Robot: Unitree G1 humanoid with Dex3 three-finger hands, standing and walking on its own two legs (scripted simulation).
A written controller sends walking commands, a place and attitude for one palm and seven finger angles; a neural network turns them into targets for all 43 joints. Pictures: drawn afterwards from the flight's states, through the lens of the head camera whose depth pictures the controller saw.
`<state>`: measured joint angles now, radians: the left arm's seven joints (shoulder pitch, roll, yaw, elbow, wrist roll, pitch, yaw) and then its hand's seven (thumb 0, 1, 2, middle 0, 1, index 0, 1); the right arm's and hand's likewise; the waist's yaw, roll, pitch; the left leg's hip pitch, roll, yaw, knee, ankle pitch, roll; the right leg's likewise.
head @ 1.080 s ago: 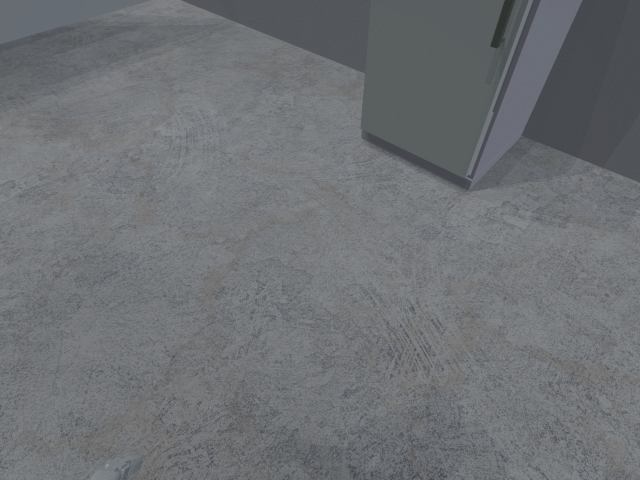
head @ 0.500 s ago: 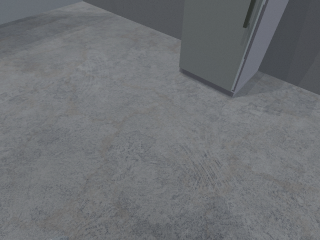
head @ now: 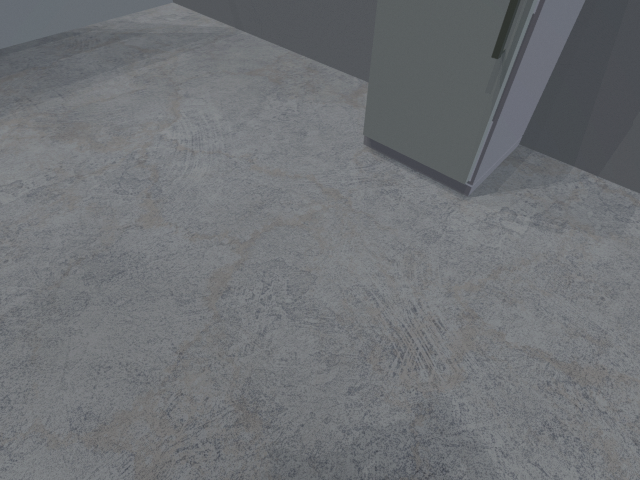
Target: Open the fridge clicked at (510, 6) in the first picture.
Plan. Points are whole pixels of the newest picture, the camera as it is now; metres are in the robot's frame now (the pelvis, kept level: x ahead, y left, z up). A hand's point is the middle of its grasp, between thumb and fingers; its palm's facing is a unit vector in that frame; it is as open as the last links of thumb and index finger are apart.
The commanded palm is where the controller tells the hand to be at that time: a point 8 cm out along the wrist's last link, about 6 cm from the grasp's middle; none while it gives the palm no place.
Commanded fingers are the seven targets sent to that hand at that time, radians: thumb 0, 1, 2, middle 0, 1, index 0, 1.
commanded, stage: look at it before walking up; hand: right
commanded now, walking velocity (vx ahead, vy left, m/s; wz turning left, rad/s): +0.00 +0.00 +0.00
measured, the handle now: out of the picture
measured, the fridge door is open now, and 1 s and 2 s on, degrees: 0 0 0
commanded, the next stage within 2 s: walk to a spot facing it in 0.56 s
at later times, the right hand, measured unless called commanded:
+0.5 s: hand out of the picture +0.08 -0.25 -0.16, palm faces -0.03 +0.94 -0.33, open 7.4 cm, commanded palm none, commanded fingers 0.00 -0.90 -0.90 0.20 0.30 0.20 0.30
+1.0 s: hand out of the picture +0.03 -0.21 -0.20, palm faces +0.04 +0.99 -0.16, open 7.4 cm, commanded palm none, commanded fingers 0.00 -0.90 -0.90 0.20 0.30 0.20 0.30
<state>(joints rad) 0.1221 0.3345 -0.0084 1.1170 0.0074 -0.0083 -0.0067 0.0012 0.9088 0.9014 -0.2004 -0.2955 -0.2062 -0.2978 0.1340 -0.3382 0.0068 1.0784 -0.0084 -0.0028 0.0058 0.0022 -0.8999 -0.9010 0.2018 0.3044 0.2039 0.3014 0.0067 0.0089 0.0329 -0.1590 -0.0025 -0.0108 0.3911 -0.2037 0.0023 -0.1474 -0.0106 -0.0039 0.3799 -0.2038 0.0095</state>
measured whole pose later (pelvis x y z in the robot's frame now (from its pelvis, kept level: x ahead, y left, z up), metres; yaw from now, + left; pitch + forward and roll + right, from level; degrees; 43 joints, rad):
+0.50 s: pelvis +0.01 +0.00 +0.00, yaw +0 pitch -2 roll +0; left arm 0.10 0.33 -0.01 1.12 0.01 -0.01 0.00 0.00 0.91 0.90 -0.20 -0.30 -0.21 -0.30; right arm 0.14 -0.34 0.01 1.09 -0.01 -0.01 0.00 0.00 -0.90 -0.90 0.20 0.30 0.20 0.30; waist 0.00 0.01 0.03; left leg -0.15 0.00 -0.01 0.38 -0.21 0.00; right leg -0.13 -0.01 0.00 0.37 -0.21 0.01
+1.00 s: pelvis +0.07 -0.02 -0.02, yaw +0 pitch +0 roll +2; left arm 0.30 0.21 0.00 1.13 0.01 -0.01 -0.01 0.00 0.91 0.90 -0.20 -0.29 -0.20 -0.30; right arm 0.37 -0.21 -0.02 1.11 -0.02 -0.01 0.01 0.00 -0.90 -0.90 0.20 0.30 0.20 0.30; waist -0.01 0.02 -0.01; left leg -0.13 -0.01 -0.01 0.51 -0.37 -0.01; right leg -0.20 -0.04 -0.08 0.59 -0.36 -0.02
